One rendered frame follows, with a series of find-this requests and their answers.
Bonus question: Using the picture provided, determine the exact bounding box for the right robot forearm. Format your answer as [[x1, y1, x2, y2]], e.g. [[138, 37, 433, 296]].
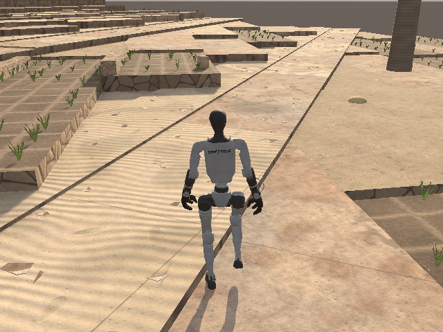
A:
[[246, 167, 261, 199]]

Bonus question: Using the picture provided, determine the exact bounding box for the right robot thigh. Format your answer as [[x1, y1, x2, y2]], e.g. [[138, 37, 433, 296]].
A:
[[230, 192, 245, 226]]

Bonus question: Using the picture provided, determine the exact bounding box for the robot left hand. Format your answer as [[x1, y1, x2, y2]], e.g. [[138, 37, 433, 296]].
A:
[[181, 195, 197, 210]]

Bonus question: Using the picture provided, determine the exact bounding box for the robot right upper arm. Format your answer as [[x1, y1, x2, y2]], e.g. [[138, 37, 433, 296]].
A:
[[233, 138, 253, 177]]

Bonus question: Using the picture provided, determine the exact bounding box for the robot right hand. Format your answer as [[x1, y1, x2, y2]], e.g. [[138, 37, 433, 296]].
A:
[[247, 197, 263, 215]]

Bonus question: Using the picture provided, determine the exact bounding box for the robot left upper arm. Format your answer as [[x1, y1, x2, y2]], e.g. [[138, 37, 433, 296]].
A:
[[188, 140, 205, 179]]

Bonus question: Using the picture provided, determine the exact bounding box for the left robot shin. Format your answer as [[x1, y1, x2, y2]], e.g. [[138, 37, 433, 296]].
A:
[[202, 233, 214, 280]]

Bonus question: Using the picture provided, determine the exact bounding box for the left robot forearm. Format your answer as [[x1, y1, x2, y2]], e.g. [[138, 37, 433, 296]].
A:
[[182, 169, 195, 197]]

